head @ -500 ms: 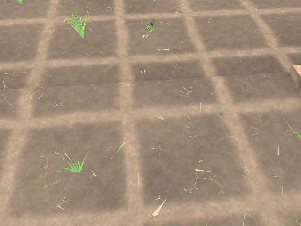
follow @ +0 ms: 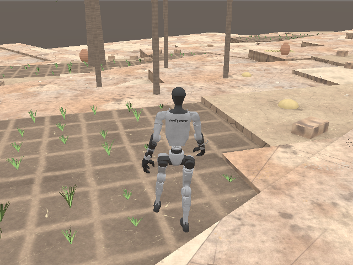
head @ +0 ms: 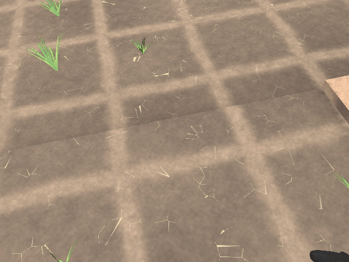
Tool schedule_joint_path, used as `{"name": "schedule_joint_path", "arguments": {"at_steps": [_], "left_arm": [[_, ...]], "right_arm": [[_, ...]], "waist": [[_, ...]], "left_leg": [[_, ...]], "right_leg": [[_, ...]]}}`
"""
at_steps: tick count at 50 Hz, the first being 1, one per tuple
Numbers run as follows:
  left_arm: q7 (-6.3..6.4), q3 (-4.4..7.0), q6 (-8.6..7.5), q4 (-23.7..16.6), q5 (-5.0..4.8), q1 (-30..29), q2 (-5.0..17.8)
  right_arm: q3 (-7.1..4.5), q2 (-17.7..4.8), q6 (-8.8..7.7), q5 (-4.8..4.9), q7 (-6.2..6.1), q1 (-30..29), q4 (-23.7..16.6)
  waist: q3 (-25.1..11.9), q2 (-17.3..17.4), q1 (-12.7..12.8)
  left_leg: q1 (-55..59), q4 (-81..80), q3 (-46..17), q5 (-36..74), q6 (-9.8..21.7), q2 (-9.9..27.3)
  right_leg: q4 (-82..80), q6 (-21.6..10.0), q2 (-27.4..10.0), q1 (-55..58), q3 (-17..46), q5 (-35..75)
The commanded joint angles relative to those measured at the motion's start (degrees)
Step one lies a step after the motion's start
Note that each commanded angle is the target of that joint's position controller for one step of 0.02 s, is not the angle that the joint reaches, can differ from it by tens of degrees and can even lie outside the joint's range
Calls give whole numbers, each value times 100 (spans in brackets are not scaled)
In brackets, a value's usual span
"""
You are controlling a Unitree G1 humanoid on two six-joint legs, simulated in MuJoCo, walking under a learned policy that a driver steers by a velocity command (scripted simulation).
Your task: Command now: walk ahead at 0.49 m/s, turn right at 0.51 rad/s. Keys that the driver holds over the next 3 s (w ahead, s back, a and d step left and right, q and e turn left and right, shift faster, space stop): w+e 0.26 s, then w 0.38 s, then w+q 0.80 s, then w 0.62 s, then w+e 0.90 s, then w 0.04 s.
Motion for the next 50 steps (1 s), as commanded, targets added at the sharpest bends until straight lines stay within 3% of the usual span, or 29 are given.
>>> {"name": "schedule_joint_path", "arguments": {"at_steps": [1, 4, 5, 6, 7, 8, 9, 10, 11, 12, 13, 15, 17, 22, 25, 27, 29, 30, 31, 32, 33, 34, 35, 36, 37, 39, 42, 46, 50], "left_arm": [[39, 206, -4, -237, -37, 226, 915], [58, 235, 67, -323, -29, 141, 967], [60, 234, 81, -401, -33, -1, 963], [41, 195, 58, -516, -1, -187, 847], [1, 87, 11, -682, 90, -335, 528], [-17, -19, -71, -849, -53, 450, 193], [-10, 78, -90, -702, -132, 468, 790], [-16, 160, -58, -768, -91, -55, 1086], [-13, 170, -23, -821, -26, -379, 1015], [-31, 187, -7, -911, 42, -593, 937], [-66, 203, 39, -958, 20, -585, 838], [-108, 141, 90, -1064, -18, -622, 546], [-122, 92, 100, -1158, 29, -788, 437], [-263, -57, 0, -1374, 99, -1702, 355], [-330, -86, -20, -1550, 63, -2271, 431], [-364, -66, -26, -1665, 43, -2482, 553], [-372, 26, -33, -1619, 65, -2165, 765], [-352, 143, -29, -1394, 89, -1451, 949], [-295, 304, -16, -1096, 113, -463, 1295], [-225, 449, 8, -955, 232, 383, 1957], [-229, 354, 28, -904, 149, 537, 1765], [-224, 241, 30, -954, 144, 175, 1387], [-214, 171, 14, -1011, 125, -265, 1128], [-234, 99, -21, -1006, 140, -670, 902], [-252, 54, -73, -1010, 185, -937, 712], [-271, 78, -182, -925, 229, -1099, 688], [-201, 131, -278, -739, 280, -992, 811], [-96, 140, -281, -608, 251, -901, 915], [-34, 185, -205, -403, 178, -445, 1091]], "right_arm": [[-3, -323, -156, 67, 105, -821, -623], [-38, -539, -283, 94, 184, -695, -724], [-81, -632, -318, 89, 181, -290, -642], [-184, -876, -343, 33, 143, 451, -484], [-296, -1291, -336, -53, 89, 1554, -358], [-385, -1667, -245, -114, 125, 2019, -175], [-246, -1053, -212, -43, 144, 1883, -269], [-138, -667, -171, -15, 128, 1563, -370], [-93, -583, -128, -56, 133, 1259, -413], [-65, -481, -97, -77, 146, 1051, -382], [-19, -393, -102, -105, 148, 962, -353], [-36, -433, -141, -70, 173, 1059, -224], [-90, -606, -171, -48, 175, 1178, -106], [-136, -885, -105, 74, 138, 1327, 55], [-151, -1035, -46, 140, 151, 1777, 250], [-159, -1108, 23, 168, 145, 1942, 372], [-166, -1216, 89, 186, 118, 1886, 428], [-140, -1201, 119, 200, 96, 1826, 448], [-78, -1090, 119, 141, 61, 1807, 397], [111, -579, 35, -4, 84, 2188, 171], [197, -426, -93, 52, 145, 2380, 279], [37, -931, -154, 255, 182, 1913, 197], [45, -947, -147, 308, 171, 1509, 86], [36, -880, -93, 221, 131, 1344, 71], [-5, -859, 3, 152, 92, 1392, 97], [28, -589, 196, 157, 71, 1679, 183], [19, -529, 291, 135, 44, 1427, 64], [52, -441, 243, 85, 159, 892, -106], [166, -282, 250, 71, 313, 80, -450]], "waist": [[190, -656, 57], [78, -852, -138], [-71, -928, -389], [-497, -885, -759], [-1354, -253, -1231], [-2040, 1826, -835], [-1707, 1377, -890], [-989, 759, -980], [-590, 240, -876], [-279, 182, -760], [-186, 310, -618], [-143, 428, -531], [-83, 274, -486], [110, 179, -663], [247, 237, -861], [306, 350, -839], [70, 495, -516], [-330, 479, -110], [-909, 363, 297], [-1858, -825, 319], [-2612, -1480, 227], [-1800, -995, 285], [-1065, -780, 153], [-564, -498, -80], [-306, -629, -293], [-150, -738, -538], [117, -510, -582], [257, -463, -445], [556, -321, -84]], "left_leg": [[489, -418, 222, -36, -19, -314], [1001, -870, 221, -680, 121, -444], [1598, -1084, 286, -698, 239, -468], [2752, -1051, 139, -680, 469, -232], [4384, -874, -832, -935, 884, 828], [6092, -1334, -3412, -1901, 1800, 2072], [5920, -1480, -3735, -2489, 1746, 2142], [5248, -1494, -2710, -2051, 1473, 1866], [4474, -1619, -1918, -1336, 1316, 1594], [3901, -1774, -1457, -850, 1248, 1386], [3537, -1914, -1012, -490, 1170, 1206], [3243, -2141, -612, -13, 1252, 1103], [3193, -2286, -321, 489, 1375, 1139], [3019, -2462, 533, 545, 1235, 840], [3375, -2377, 538, 388, 1210, 987], [3776, -2187, 495, 647, 1151, 1181], [3956, -1609, 634, 1945, 1010, 1190], [3780, -821, 874, 2702, 869, 1002], [2960, 381, 1084, 2309, 651, 747], [770, 2747, 1243, -253, 290, 69], [-222, 4007, 343, -3632, 236, -460], [-833, 4446, -2, -3459, 324, -114], [-929, 4231, 152, -2964, 392, 165], [-705, 3822, 230, -2531, 378, 393], [-350, 3512, 164, -2228, 369, 545], [108, 3347, 99, -1866, 332, 604], [-297, 2867, -99, -1141, 238, 550], [-264, 1503, 105, 232, 252, 382], [-346, 575, 515, 396, 370, 282]], "right_leg": [[-397, -820, -1310, -249, 1179, 618], [155, -715, -1371, 100, 1625, 908], [452, -614, -1268, 35, 1655, 1179], [1185, -422, -993, -337, 1473, 1587], [2863, -186, -606, -1198, 883, 937], [4578, 132, 91, -3223, 228, -1765], [5376, 164, -427, -3900, 406, -1855], [5562, 188, -621, -4063, 302, -1315], [5467, 226, -833, -3826, 133, -878], [5187, 236, -972, -3703, 109, -607], [5019, 223, -1117, -3464, 89, -454], [4721, 245, -1156, -3322, -29, -348], [4214, 296, -1139, -3442, -29, -82], [2231, 310, -1041, -2933, -523, 1390], [1634, 251, -905, -2780, -746, 1387], [1363, 113, -828, -2765, -790, 1003], [1080, -94, -573, -2000, -1002, 695], [858, -251, -384, -916, -1159, 914], [1073, -462, -619, 666, -831, 1217], [1111, -1260, -2216, 3026, 1491, 1155], [132, -1762, -2985, 3505, 3509, 582], [2, -1447, -2760, 2885, 2767, 225], [-110, -1183, -2511, 1990, 1835, 284], [-357, -1014, -2253, 1092, 1246, 466], [-594, -875, -2061, 466, 820, 619], [-1014, -833, -1982, -182, 347, 729], [-1266, -794, -1971, -244, -308, 1313], [-1294, -515, -1750, -56, -1192, 1739], [-1237, -438, -1955, 555, -1519, 1791]]}}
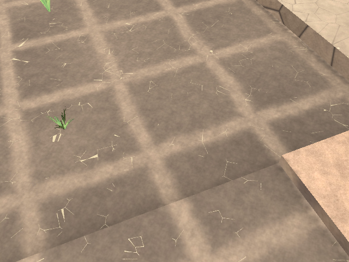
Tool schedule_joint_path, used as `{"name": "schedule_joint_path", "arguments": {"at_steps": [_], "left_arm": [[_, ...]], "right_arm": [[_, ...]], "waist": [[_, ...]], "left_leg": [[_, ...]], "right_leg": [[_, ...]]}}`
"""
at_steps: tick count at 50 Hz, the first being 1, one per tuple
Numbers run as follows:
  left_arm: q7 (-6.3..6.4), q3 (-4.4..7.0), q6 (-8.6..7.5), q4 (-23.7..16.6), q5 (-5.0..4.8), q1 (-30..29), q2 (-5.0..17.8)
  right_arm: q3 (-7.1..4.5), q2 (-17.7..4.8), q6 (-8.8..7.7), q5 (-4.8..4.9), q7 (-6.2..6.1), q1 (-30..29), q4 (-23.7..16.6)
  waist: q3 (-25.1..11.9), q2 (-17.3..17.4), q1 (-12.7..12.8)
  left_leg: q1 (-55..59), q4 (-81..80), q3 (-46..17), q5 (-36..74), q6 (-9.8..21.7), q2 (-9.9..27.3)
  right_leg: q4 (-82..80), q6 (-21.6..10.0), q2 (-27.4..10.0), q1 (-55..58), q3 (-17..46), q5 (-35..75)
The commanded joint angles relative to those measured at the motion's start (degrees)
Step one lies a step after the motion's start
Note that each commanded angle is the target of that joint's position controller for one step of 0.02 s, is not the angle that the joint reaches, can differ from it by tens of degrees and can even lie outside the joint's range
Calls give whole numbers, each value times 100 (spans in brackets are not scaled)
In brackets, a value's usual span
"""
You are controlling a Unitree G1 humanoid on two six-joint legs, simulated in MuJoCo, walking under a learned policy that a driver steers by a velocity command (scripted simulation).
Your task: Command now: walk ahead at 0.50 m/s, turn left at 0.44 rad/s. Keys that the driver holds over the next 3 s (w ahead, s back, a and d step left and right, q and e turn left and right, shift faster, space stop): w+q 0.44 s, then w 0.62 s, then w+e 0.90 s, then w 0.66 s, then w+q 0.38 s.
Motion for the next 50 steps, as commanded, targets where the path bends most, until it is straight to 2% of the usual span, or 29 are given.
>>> {"name": "schedule_joint_path", "arguments": {"at_steps": [1, 3, 5, 6, 7, 8, 9, 10, 11, 12, 13, 14, 18, 23, 28, 30, 31, 32, 33, 34, 35, 36, 37, 38, 40, 45, 46, 48, 50], "left_arm": [[59, 202, -5, -223, -72, -15, 930], [71, 233, 98, -166, -126, 68, 1014], [114, 277, 188, -207, -159, -50, 1190], [148, 296, 244, -234, -165, -115, 1276], [173, 289, 297, -258, -173, -225, 1306], [200, 246, 271, -335, -128, -197, 1228], [90, -31, 114, -631, 86, 387, 324], [-9, -38, -157, -735, -110, -18, 609], [-71, 54, -293, -904, -325, -624, 908], [-52, 13, -357, -967, -298, -794, 826], [-4, 42, -356, -927, -155, -853, 831], [11, 97, -288, -916, -77, -757, 909], [17, 69, -38, -1041, 15, -795, 660], [-70, -58, -72, -1302, -14, -1773, 434], [-212, 11, -198, -1507, -66, -2131, 712], [-228, 65, -242, -1472, -78, -1836, 812], [-208, 131, -260, -1344, -52, -1382, 915], [-191, 212, -283, -1230, 24, -675, 1128], [-177, 340, -279, -1112, 84, 143, 1580], [-248, 358, -203, -862, -47, 644, 1523], [-236, 225, -167, -902, -187, 498, 1082], [-200, 160, -109, -987, -140, 83, 930], [-188, 111, -65, -1029, -55, -206, 855], [-185, 64, -58, -1041, -5, -376, 739], [-187, 28, -75, -1004, -10, -450, 649], [-112, 148, -42, -788, -111, -241, 1064], [-114, 164, -63, -767, -91, -149, 1135], [-88, 136, -69, -626, -177, 138, 1033], [-72, 107, -40, -547, -198, 353, 968]], "right_arm": [[51, -124, -53, -3, 131, -766, -622], [42, -185, -38, 1, 213, -927, -815], [-40, -355, -17, 1, 268, -719, -915], [-122, -497, -1, 8, 268, -316, -872], [-269, -742, 4, 30, 244, 509, -698], [-481, -1194, 41, 30, 137, 1445, -482], [-606, -1861, 39, 72, 63, 1537, -443], [-473, -1546, -17, 20, 75, 1744, -617], [-377, -1190, -62, -46, 77, 1611, -577], [-327, -987, -98, -12, 66, 1276, -623], [-263, -785, -105, -6, 58, 838, -714], [-201, -629, -110, -66, 34, 576, -830], [-250, -824, -122, -44, -76, 568, -937], [-294, -923, -50, 4, -178, 956, -862], [-261, -851, -29, 2, -171, 1418, -649], [-273, -888, 21, -27, -181, 1375, -643], [-246, -818, 34, -27, -181, 1294, -678], [-163, -624, 23, -60, -169, 1214, -763], [-74, -381, -31, -24, -183, 1717, -856], [-14, -317, -95, 40, -180, 2094, -822], [-112, -797, -115, 88, -162, 1581, -847], [-138, -917, -113, 69, -163, 991, -976], [-126, -873, -124, -23, -165, 686, -1067], [-140, -787, -124, -73, -155, 660, -1075], [-116, -591, -98, -40, -135, 854, -1030], [36, -255, -149, -104, -102, 172, -1216], [8, -329, -169, -100, -73, 199, -1151], [-52, -465, -210, -48, -19, -38, -1171], [-21, -399, -259, -41, 48, -508, -1306]], "waist": [[525, -419, 122], [542, -481, 108], [265, -693, -123], [-17, -828, -380], [-437, -784, -864], [-973, -437, -1292], [-1490, 1166, -693], [-2425, 764, -954], [-1743, 409, -1111], [-1176, 8, -906], [-734, -276, -638], [-594, -190, -413], [-271, -141, -204], [-100, 167, -614], [4, 301, -781], [-12, 476, -592], [-202, 473, -351], [-796, 288, -19], [-1692, -749, 50], [-2039, -2073, 74], [-1295, -1404, 214], [-629, -875, 194], [-244, -594, 66], [-85, -597, -101], [-136, -827, -289], [-119, -612, -156], [-249, -585, -144], [-134, -615, -43], [50, -606, 135]], "left_leg": [[-22, -518, 250, 5, 116, -42], [-99, -689, 438, -564, 252, -145], [483, -706, 795, -1218, 455, -476], [1055, -672, 967, -1529, 581, -714], [2168, -979, 1046, -1359, 765, -973], [3931, -1172, 370, -1060, 1038, -754], [6160, -1416, -2685, -1481, 2090, 791], [6745, -2427, -4597, -1997, 2511, 1362], [6396, -2526, -3739, -1661, 2133, 1172], [5570, -2489, -2971, -1248, 1910, 918], [4640, -2547, -2390, -694, 1753, 683], [3994, -2673, -2044, -245, 1709, 531], [2907, -2999, -1484, 249, 1695, 250], [2535, -2860, -1023, -463, 1229, -189], [3363, -2353, -1600, -797, 1112, 252], [3649, -2037, -1751, -350, 1015, 345], [3655, -1626, -1654, 255, 901, 166], [3335, -612, -1364, 395, 718, -126], [1713, 1289, -738, -768, 308, -804], [284, 2644, -575, -3769, 64, -1199], [-408, 3135, -820, -3614, 97, -880], [-489, 3101, -587, -3091, 117, -629], [-319, 2790, -418, -2708, 130, -431], [-62, 2432, -398, -2439, 128, -231], [387, 1912, -303, -2294, 82, -58], [542, 273, 1, -1127, -104, -28], [681, 313, -33, -516, -116, -21], [332, -55, -217, 211, -98, 51], [80, -554, -163, 428, -32, 13]], "right_leg": [[-401, -711, -1725, -89, 220, 2002], [-61, -635, -1872, 388, 128, 2628], [630, -507, -1903, 606, -31, 4540], [1278, -436, -1867, 622, -101, 5522], [2378, -295, -1699, 342, -231, 5835], [3943, -42, -1476, -836, -247, 4671], [6181, 360, -366, -3611, 31, -674], [7065, 331, 58, -4401, 1448, -1884], [7048, 175, -281, -4913, 1672, -1438], [6576, 81, -533, -4852, 1630, -975], [6041, 99, -723, -4512, 1585, -720], [5738, 129, -855, -4049, 1614, -539], [4571, 437, -836, -3673, 1419, -67], [2360, 525, -404, -3116, 1274, 1949], [1680, 217, -348, -3098, 1371, 1739], [1525, 19, -291, -2824, 1251, 1260], [1370, -140, -216, -2212, 1154, 1260], [1576, -440, -641, -1067, 1519, 1451], [1627, -1206, -1723, 995, 3234, 1030], [761, -1704, -2378, 1868, 5315, -532], [515, -1479, -2313, 1474, 5248, -1628], [419, -1254, -2120, 675, 4466, -1382], [299, -1180, -1894, -75, 3896, -745], [176, -1142, -1710, -550, 3505, -168], [-35, -1133, -1470, -929, 3004, 473], [-271, -1158, -1302, -1051, 2067, 1732], [-147, -1153, -1324, -998, 1952, 2057], [57, -1099, -1284, -649, 1831, 1956], [231, -1044, -1334, -423, 1851, 1653]]}}
Over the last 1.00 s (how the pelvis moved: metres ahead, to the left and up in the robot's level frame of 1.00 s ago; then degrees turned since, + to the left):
0.54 -0.09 -0.01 -8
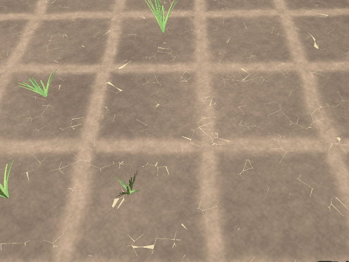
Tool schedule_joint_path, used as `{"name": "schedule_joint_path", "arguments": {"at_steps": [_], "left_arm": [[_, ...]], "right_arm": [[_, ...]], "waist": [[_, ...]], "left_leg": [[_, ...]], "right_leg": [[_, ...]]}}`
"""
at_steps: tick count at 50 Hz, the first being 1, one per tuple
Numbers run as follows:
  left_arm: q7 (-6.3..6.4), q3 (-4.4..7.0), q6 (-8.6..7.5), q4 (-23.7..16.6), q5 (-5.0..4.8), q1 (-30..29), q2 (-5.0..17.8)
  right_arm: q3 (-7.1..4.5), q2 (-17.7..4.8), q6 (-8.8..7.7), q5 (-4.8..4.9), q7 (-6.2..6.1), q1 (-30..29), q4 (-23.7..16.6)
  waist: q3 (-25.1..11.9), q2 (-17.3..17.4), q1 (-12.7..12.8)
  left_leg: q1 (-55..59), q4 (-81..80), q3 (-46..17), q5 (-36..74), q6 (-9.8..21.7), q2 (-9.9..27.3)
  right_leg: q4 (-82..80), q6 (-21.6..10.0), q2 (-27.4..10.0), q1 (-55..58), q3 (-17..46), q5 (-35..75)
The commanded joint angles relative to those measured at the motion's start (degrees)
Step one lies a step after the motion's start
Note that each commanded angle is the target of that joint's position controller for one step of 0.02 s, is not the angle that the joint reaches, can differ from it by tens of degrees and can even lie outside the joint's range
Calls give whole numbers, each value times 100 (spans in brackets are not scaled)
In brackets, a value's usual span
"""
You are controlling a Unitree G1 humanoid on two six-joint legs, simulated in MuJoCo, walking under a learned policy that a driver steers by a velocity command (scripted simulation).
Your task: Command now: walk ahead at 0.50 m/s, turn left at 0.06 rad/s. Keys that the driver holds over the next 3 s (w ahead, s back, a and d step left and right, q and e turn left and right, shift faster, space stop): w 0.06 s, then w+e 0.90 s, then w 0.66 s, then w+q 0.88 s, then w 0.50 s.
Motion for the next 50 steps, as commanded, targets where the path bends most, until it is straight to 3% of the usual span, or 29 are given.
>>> {"name": "schedule_joint_path", "arguments": {"at_steps": [1, 5, 8, 10, 11, 12, 13, 14, 15, 16, 17, 19, 21, 23, 25, 30, 33, 34, 35, 36, 37, 38, 39, 40, 41, 43, 45, 47, 50], "left_arm": [[53, 193, -47, -246, -32, 133, 880], [157, 229, 140, -186, -75, 370, 991], [219, 315, 230, -205, -46, 411, 1121], [160, 258, 233, -230, 23, 379, 945], [122, 114, 178, -321, 99, 456, 495], [84, -44, 76, -150, 129, 1488, -77], [68, -42, -93, -406, -209, 1500, 295], [151, 65, -92, -510, -359, 564, 609], [246, 115, -8, -689, -230, -359, 850], [289, 96, 70, -798, -153, -262, 696], [296, 97, 163, -778, -65, -97, 620], [258, 124, 284, -719, -107, -14, 380], [210, 169, 291, -834, -52, -282, 399], [137, 116, 242, -962, 3, -625, 184], [33, 35, 228, -1098, -7, -1035, -15], [-210, 19, 263, -1591, -31, -2023, 37], [-292, 119, 287, -1751, -9, -2017, 246], [-289, 196, 306, -1719, -6, -1682, 394], [-253, 331, 321, -1566, -13, -922, 640], [-140, 537, 364, -1328, -2, 101, 1082], [-57, 637, 352, -1280, -59, 147, 1764], [-35, 521, 305, -1387, -28, 512, 1468], [-26, 439, 262, -1309, 34, 325, 1186], [-19, 377, 227, -1347, -7, -118, 994], [-22, 324, 214, -1432, -9, -569, 835], [-1, 272, 191, -1577, 72, -977, 689], [50, 295, 165, -1520, 41, -951, 773], [129, 344, 177, -1426, 18, -754, 936], [183, 336, 232, -1269, -20, -452, 906]], "right_arm": [[-66, -296, -148, 30, 108, -643, -500], [-37, -227, -173, 102, 312, -1099, -619], [-77, -382, -210, 111, 289, -842, -502], [-252, -729, -258, 28, 195, 363, -143], [-307, -966, -256, -115, 142, 1353, -2], [-323, -1200, -139, -166, 107, 1727, 72], [-432, -1474, -27, 7, 175, 2384, 352], [-378, -1154, 39, 13, 135, 2251, 474], [-212, -705, 21, -27, 102, 1639, 396], [-156, -701, -30, -145, 88, 1142, 386], [-105, -482, -108, -155, 107, 786, 414], [-90, -300, -215, -147, 79, 474, 530], [-124, -386, -303, -146, 0, 452, 618], [-145, -442, -296, -190, -117, 515, 700], [-177, -561, -259, -143, -185, 716, 786], [-261, -766, -67, -12, -228, 1263, 1001], [-330, -1024, 56, 16, -271, 1245, 957], [-358, -1128, 97, 18, -296, 1224, 934], [-364, -1178, 120, 35, -314, 1102, 889], [-330, -1123, 76, 26, -327, 959, 778], [-41, -238, -81, -223, -196, 1534, 474], [-51, -561, -350, -61, -67, 1084, 369], [-137, -792, -457, 174, -15, 464, 165], [-94, -715, -491, 140, -34, 339, 92], [-123, -705, -469, -6, -79, 327, 151], [-195, -770, -299, -99, -97, 566, 165], [-161, -606, -179, -146, -119, 542, 139], [-91, -424, -140, -174, -139, 115, -10], [10, -227, -165, -127, -71, -514, -115]], "waist": [[130, -621, 47], [420, -575, 193], [360, -584, 33], [-476, -329, -625], [-1372, 76, -1061], [-2217, 1475, -722], [-2943, 1894, -1039], [-1889, 814, -1215], [-745, -74, -1237], [-588, 323, -816], [-374, 340, -551], [-166, 396, -283], [98, 211, -257], [121, 155, -337], [135, 91, -510], [408, -126, -850], [171, 145, -654], [-71, 282, -429], [-450, 286, 8], [-945, -38, 545], [-1446, -1616, -79], [-2372, -1205, 287], [-1585, -870, 357], [-947, -366, 33], [-542, -87, -268], [-349, -331, -646], [-267, -350, -710], [-145, -428, -583], [-138, -636, -259]], "left_leg": [[-285, -552, 24, 638, 66, -1], [360, -1499, 23, 758, 56, -201], [738, -1820, -48, -53, 116, -216], [2764, -1837, 290, 296, 349, -279], [4817, -901, -240, 1037, 575, 428], [6493, -11, -1616, 2396, 1061, 1599], [6786, -1291, -3524, 36, 1747, 2206], [6099, -1974, -3312, -1416, 1647, 1999], [4925, -2276, -2339, -1248, 1244, 1531], [4105, -2338, -2131, -640, 1360, 1637], [3408, -2416, -1720, -9, 1328, 1468], [2715, -2647, -779, 226, 1003, 1106], [2440, -2909, 47, 836, 846, 794], [2522, -3016, 543, 1120, 805, 622], [2796, -3108, 767, 1184, 764, 659], [3991, -2873, 1077, 1438, 657, 989], [4281, -2042, 1399, 3684, 514, 969], [4283, -1427, 1472, 4516, 485, 954], [3961, -418, 1544, 4676, 400, 854], [2760, 1165, 1593, 3439, 170, 605], [-27, 3529, 1331, -2713, -204, -556], [-867, 4305, -105, -3722, -158, -871], [-1350, 4123, -258, -3166, -46, -552], [-1135, 3473, -219, -2632, 8, -303], [-713, 2947, -144, -2416, -42, -135], [75, 2450, -137, -2196, -180, 18], [302, 1927, 21, -1972, -353, 0], [351, 1135, 128, -1304, -481, -113], [781, -265, 199, -13, -479, -361]], "right_leg": [[-166, -955, -1509, 290, 924, 1428], [506, -787, -1520, -44, 1089, 708], [1271, -671, -1601, 207, 1449, 1089], [2906, -391, -1097, -375, 1156, 1453], [4707, -106, -791, -1854, 899, -150], [6851, 233, -371, -3570, 841, -3130], [7416, 327, -292, -4391, 1094, -2523], [7650, 438, -509, -5048, 777, -1962], [7416, 395, -654, -5029, 519, -1488], [7408, 427, -821, -4743, 511, -1003], [7035, 409, -999, -4314, 673, -750], [6492, 259, -1141, -3866, 881, -352], [5232, 282, -1052, -3707, 899, 566], [3950, 297, -933, -3417, 687, 1298], [3026, 210, -825, -3252, 421, 1813], [2163, -87, -699, -3684, 62, 1532], [2063, -353, -258, -2962, -458, 630], [2092, -471, -45, -2413, -598, 288], [1821, -655, 131, -1334, -595, 380], [1461, -960, -111, 469, 71, 836], [1263, -2018, -1727, 2736, 3149, 705], [349, -2452, -2287, 3304, 4972, -16], [163, -2085, -2077, 2807, 4155, 96], [97, -1826, -1821, 1799, 3438, 466], [4, -1651, -1587, 854, 2925, 1030], [-259, -1579, -1312, -218, 2457, 1650], [-359, -1569, -1166, -793, 2070, 2046], [-365, -1449, -963, -1100, 1736, 2101], [-215, -1116, -691, -1187, 1411, 1544]]}}
Over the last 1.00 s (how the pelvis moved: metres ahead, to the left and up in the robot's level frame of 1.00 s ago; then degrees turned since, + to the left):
0.57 0.11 0.00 21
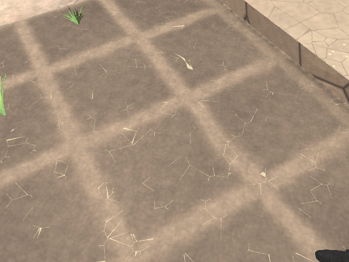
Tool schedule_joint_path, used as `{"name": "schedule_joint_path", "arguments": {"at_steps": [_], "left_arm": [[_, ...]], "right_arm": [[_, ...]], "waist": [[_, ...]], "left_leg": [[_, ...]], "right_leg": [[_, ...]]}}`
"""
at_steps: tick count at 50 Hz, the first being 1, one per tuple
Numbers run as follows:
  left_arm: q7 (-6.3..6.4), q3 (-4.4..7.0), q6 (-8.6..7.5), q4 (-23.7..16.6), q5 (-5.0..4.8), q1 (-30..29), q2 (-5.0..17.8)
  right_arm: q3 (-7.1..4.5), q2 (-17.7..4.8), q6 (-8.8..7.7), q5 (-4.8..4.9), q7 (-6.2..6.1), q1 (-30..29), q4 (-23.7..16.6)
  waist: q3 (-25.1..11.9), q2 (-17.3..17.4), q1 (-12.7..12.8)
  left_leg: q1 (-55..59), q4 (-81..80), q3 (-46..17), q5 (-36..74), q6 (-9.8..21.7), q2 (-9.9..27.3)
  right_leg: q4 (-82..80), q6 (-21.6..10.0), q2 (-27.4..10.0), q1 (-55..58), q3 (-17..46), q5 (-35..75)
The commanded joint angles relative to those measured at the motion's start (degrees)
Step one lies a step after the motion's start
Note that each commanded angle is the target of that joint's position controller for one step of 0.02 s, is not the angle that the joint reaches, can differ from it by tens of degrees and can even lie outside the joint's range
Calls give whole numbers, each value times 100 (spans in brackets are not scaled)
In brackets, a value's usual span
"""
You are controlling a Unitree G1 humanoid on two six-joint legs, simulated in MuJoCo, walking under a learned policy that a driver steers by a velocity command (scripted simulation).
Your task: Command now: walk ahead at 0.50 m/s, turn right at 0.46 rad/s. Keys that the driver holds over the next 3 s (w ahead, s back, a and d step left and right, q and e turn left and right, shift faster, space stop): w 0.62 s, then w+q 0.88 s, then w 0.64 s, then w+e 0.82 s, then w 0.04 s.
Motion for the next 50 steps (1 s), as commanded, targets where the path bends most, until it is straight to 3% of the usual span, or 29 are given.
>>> {"name": "schedule_joint_path", "arguments": {"at_steps": [1, 4, 6, 8, 9, 10, 11, 12, 13, 14, 15, 17, 21, 24, 29, 32, 33, 34, 35, 36, 37, 38, 39, 40, 41, 43, 45, 47, 50], "left_arm": [[74, 233, -79, -338, -27, -74, 881], [43, 212, -88, -160, -42, 238, 854], [40, 212, -82, -92, -24, 329, 870], [34, 208, -56, -79, -19, 226, 866], [29, 159, -63, -111, -4, 157, 728], [27, 55, -84, -232, 68, 98, 499], [36, -36, -154, -238, -75, 891, 210], [42, 0, -190, -184, -98, 784, 575], [32, 81, -196, -270, -122, 169, 873], [38, 58, -201, -370, -59, -242, 813], [27, 59, -222, -446, 28, -462, 738], [0, 62, -210, -421, 38, -351, 589], [-1, -32, -185, -505, 74, -693, 326], [-43, -101, -228, -579, 64, -1221, 200], [-169, -110, -294, -773, -22, -2012, 250], [-245, -69, -344, -873, -19, -2129, 380], [-244, -20, -364, -827, -6, -1893, 476], [-217, 74, -378, -668, 23, -1320, 637], [-158, 208, -382, -444, 81, -420, 940], [-79, 320, -350, -324, 188, 562, 1414], [-114, 313, -303, -249, 169, 667, 1497], [-105, 183, -286, -257, 95, 506, 963], [-89, 110, -287, -247, 51, 166, 777], [-99, 65, -298, -242, 88, -201, 661], [-120, 29, -332, -225, 119, -445, 519], [-128, 33, -424, -138, 157, -675, 435], [-111, 73, -496, -14, 159, -726, 506], [-67, 111, -507, 114, 184, -662, 590], [-4, 138, -464, 235, 173, -598, 709]], "right_arm": [[11, -179, -56, 48, 66, -378, -341], [-22, -346, -116, 112, 142, -695, -461], [-76, -491, -169, 118, 179, -714, -518], [-137, -577, -213, 118, 179, -275, -435], [-225, -738, -239, 71, 151, 287, -302], [-312, -1053, -260, -5, 119, 1208, -198], [-458, -1493, -187, -26, 150, 1890, 70], [-338, -1002, -160, 156, 198, 1984, 115], [-244, -700, -129, 181, 178, 1677, 68], [-191, -613, -82, 106, 162, 1345, -11], [-148, -505, -57, 72, 162, 1136, -2], [-81, -357, -79, 34, 161, 995, 6], [-147, -635, -86, 125, 111, 1160, 183], [-172, -766, -28, 165, 74, 1334, 310], [-172, -859, 72, 228, 71, 1832, 580], [-202, -943, 167, 250, 35, 1927, 687], [-215, -998, 196, 254, 19, 1871, 696], [-209, -1015, 215, 266, 3, 1760, 680], [-143, -864, 207, 216, -3, 1701, 613], [7, -411, 161, 70, -8, 1733, 398], [107, -118, 60, 184, 5, 2385, 400], [-54, -732, 40, 314, 17, 1996, 447], [-104, -844, 34, 347, 31, 1561, 322], [-105, -755, 54, 296, 10, 1358, 306], [-132, -694, 106, 247, 4, 1320, 301], [-119, -445, 251, 275, 10, 1539, 366], [-120, -336, 349, 261, -3, 1432, 300], [-127, -313, 377, 231, -6, 1191, 196], [-92, -228, 332, 223, 92, 790, 70]], "waist": [[-343, -535, 69], [-264, -623, 224], [-221, -707, 189], [-273, -867, -93], [-592, -822, -373], [-1370, -323, -777], [-2106, 1415, -619], [-1846, 1279, -745], [-1028, 681, -831], [-631, 244, -725], [-281, 141, -605], [-249, 392, -371], [-188, 328, -384], [-130, 290, -562], [65, 304, -840], [105, 355, -729], [-9, 390, -540], [-331, 354, -187], [-979, 242, 226], [-1913, -616, 512], [-2545, -1938, 230], [-1860, -1225, 381], [-1097, -973, 302], [-748, -633, 112], [-475, -673, -49], [-335, -779, -294], [-161, -636, -372], [-48, -506, -349], [56, -442, -233]], "left_leg": [[1026, -1044, 368, 1239, -44, -389], [985, -1502, 268, 1153, 111, -416], [1000, -1733, 266, 651, 299, -453], [1535, -2030, 429, 304, 540, -546], [2385, -2097, 386, 365, 745, -493], [3792, -1957, -467, 572, 1151, 346], [5737, -2363, -2909, -668, 2131, 1447], [5795, -2922, -3881, -1995, 2136, 1631], [5147, -3013, -3182, -2189, 1888, 1444], [4465, -3090, -2523, -1710, 1734, 1208], [3882, -3241, -2102, -1126, 1731, 1011], [3367, -3453, -1515, -272, 1644, 688], [3200, -3731, -833, 794, 1759, 634], [3175, -3790, -338, 1015, 1598, 455], [3494, -3629, -211, 925, 1485, 588], [3912, -3291, -366, 1338, 1373, 811], [3928, -3011, -375, 1860, 1310, 790], [3787, -2412, -230, 2609, 1196, 605], [3180, -1336, -35, 2515, 1016, 300], [1619, 637, 304, 564, 708, -273], [143, 2017, 49, -2771, 536, -838], [-405, 2556, -270, -2571, 516, -521], [-561, 2507, -124, -2029, 529, -300], [-355, 2307, -23, -1577, 499, -95], [-161, 2097, -27, -1271, 464, 40], [293, 1974, -29, -938, 402, 162], [170, 1819, -75, -631, 328, 192], [-112, 1421, -149, -139, 267, 191], [-57, 417, 33, 742, 290, 140]], "right_leg": [[-606, -743, -1116, -531, 757, 1048], [-339, -694, -1400, -8, 1105, 667], [-78, -638, -1611, 396, 1408, 726], [297, -502, -1603, 576, 1480, 1279], [928, -350, -1332, 473, 1299, 1910], [2432, -121, -998, -153, 877, 1395], [4420, 357, -145, -2221, 194, -924], [5118, 404, -303, -3132, 490, -2151], [5366, 390, -568, -3465, 484, -1698], [5233, 386, -815, -3360, 209, -1278], [4856, 399, -987, -3270, 110, -969], [4363, 438, -1202, -2758, 15, -658], [3279, 620, -1311, -2802, -229, -142], [2175, 661, -1245, -2549, -357, 827], [1162, 592, -1021, -2218, -491, 1361], [809, 381, -938, -2031, -474, 843], [677, 300, -840, -1609, -530, 690], [449, 167, -713, -717, -647, 752], [610, -44, -975, 756, -445, 960], [759, -481, -2309, 2682, 1079, 969], [92, -1113, -3210, 3562, 3225, -52], [-150, -908, -2975, 3056, 2950, -784], [-310, -701, -2780, 2281, 2078, -648], [-518, -586, -2532, 1580, 1561, -339], [-734, -554, -2360, 1061, 1144, 39], [-1109, -540, -2211, 457, 540, 469], [-1310, -572, -2210, 264, 71, 943], [-1374, -563, -2198, 357, -320, 1288], [-1413, -432, -2052, 494, -929, 1506]]}}
Over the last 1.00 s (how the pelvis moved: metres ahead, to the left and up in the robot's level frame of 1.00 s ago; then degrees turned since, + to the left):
0.55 -0.02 -0.06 -28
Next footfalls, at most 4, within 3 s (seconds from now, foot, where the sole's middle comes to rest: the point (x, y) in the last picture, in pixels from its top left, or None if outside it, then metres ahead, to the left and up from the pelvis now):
0.18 left None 0.28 0.15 -0.78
0.70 right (226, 239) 0.54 -0.12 -0.78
1.24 left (161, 176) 0.81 0.15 -0.78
1.74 right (184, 117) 1.15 0.06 -0.78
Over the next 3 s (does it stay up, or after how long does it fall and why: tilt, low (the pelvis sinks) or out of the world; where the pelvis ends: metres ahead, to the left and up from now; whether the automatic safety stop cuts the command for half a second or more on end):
stays up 1.58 0.31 0.00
